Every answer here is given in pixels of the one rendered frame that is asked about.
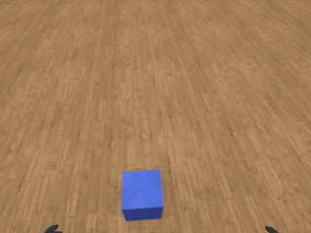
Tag carton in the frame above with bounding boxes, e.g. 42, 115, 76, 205
121, 169, 164, 221

